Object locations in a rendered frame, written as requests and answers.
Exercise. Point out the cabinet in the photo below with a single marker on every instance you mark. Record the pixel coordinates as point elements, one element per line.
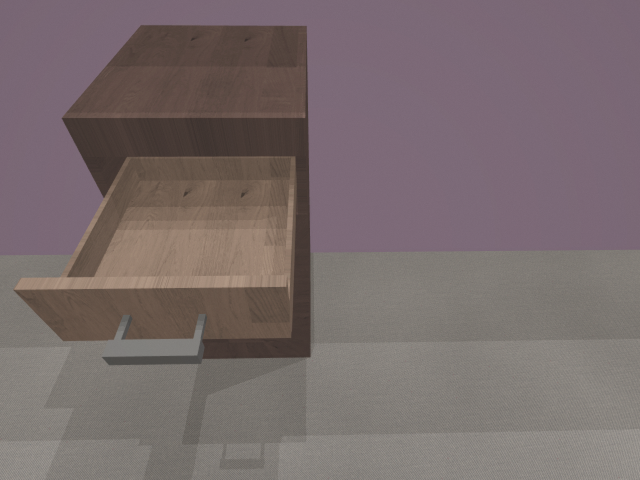
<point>207,91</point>

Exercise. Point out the handle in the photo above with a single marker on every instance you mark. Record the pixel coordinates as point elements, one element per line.
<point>154,351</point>

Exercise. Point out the drawer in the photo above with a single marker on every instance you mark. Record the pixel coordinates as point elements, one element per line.
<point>176,237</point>

